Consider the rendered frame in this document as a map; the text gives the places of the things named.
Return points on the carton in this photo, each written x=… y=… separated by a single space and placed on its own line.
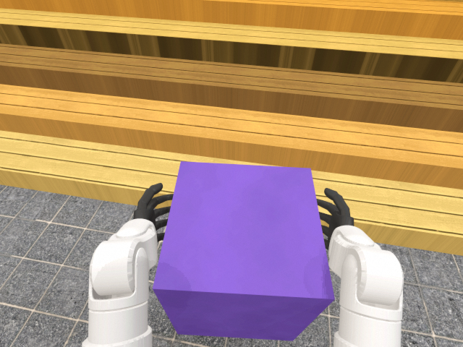
x=243 y=254

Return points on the robot right forearm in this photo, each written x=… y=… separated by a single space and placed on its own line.
x=371 y=293

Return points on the left robot hand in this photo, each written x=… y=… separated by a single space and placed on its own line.
x=147 y=203

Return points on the robot left forearm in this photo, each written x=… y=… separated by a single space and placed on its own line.
x=119 y=287

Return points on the right robot hand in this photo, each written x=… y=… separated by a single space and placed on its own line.
x=340 y=214

